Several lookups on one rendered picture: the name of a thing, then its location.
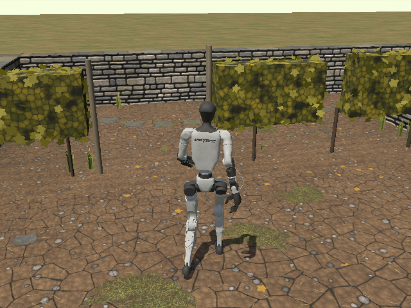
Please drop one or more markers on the right robot hand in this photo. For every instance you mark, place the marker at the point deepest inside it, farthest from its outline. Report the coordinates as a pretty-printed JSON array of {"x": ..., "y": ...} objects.
[{"x": 237, "y": 201}]

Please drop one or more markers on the left robot foot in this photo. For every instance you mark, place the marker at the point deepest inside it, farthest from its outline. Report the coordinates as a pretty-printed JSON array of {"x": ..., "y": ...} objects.
[{"x": 187, "y": 270}]

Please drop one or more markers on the right robot forearm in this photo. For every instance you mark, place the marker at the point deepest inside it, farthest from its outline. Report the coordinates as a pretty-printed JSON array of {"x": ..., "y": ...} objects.
[{"x": 231, "y": 173}]

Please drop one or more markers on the robot left upper arm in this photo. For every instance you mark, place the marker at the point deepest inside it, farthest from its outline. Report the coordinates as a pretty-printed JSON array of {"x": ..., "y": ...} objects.
[{"x": 183, "y": 144}]

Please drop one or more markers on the humanoid robot head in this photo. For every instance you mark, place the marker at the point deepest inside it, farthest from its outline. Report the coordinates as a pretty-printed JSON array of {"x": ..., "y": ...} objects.
[{"x": 207, "y": 111}]

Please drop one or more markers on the left robot forearm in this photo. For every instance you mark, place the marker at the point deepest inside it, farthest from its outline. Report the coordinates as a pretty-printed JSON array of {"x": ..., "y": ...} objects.
[{"x": 183, "y": 161}]

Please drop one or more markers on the robot right upper arm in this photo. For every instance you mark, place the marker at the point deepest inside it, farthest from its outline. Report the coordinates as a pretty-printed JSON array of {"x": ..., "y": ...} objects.
[{"x": 227, "y": 147}]

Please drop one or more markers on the left robot hand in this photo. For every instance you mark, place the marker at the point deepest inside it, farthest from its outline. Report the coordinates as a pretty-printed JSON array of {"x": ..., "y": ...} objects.
[{"x": 189, "y": 160}]

